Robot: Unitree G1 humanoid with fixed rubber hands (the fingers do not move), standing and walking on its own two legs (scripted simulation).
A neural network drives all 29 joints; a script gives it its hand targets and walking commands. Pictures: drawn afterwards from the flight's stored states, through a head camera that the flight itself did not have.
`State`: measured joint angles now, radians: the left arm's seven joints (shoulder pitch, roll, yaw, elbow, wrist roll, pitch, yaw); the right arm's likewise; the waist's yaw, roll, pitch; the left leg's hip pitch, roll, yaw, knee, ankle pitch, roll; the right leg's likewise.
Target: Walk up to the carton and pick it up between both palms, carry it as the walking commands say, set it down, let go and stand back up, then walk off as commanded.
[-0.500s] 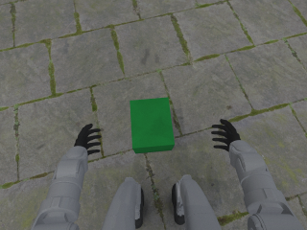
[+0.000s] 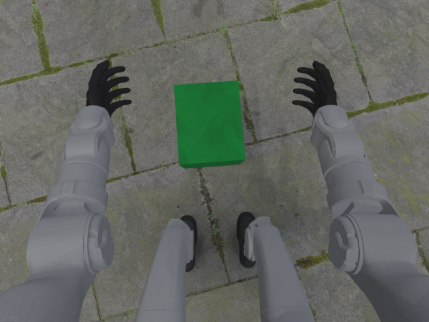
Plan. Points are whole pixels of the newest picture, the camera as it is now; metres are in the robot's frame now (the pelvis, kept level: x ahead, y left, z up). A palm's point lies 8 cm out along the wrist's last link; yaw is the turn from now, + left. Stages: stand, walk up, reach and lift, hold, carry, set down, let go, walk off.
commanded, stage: reach and lift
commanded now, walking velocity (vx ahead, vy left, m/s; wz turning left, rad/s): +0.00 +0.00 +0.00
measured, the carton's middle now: (209, 127) +0.53 +0.02 -0.57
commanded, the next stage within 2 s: none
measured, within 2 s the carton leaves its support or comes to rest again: neither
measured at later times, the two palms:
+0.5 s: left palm (116, 97) +0.50 +0.21 -0.16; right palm (306, 96) +0.50 -0.18 -0.16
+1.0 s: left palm (139, 116) +0.51 +0.21 -0.31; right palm (283, 115) +0.50 -0.18 -0.32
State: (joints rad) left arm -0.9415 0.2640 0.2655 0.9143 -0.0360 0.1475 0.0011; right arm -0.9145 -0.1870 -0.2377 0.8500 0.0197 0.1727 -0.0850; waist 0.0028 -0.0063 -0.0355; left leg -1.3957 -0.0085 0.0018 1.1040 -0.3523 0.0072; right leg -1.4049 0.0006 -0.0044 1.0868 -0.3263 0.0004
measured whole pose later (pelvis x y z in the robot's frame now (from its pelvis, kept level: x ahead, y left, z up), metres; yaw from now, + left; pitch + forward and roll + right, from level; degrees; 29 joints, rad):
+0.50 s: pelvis +0.00 +0.00 -0.04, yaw +0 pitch +48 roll +0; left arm -1.10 0.26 0.36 0.95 0.05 0.08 -0.02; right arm -1.08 -0.19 -0.35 0.91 -0.06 0.10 -0.05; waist 0.01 0.00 -0.11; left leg -1.70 -0.02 -0.01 1.24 -0.38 0.01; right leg -1.71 0.02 0.02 1.22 -0.36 0.01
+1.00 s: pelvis -0.03 +0.00 -0.19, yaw +0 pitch +47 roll -1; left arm -1.28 0.35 0.21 1.02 -0.13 0.12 0.07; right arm -1.26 -0.29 -0.20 0.95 0.12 0.13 -0.13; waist 0.01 0.00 0.02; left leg -2.12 -0.04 -0.01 1.82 -0.53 0.00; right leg -2.13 0.04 0.02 1.80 -0.50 0.02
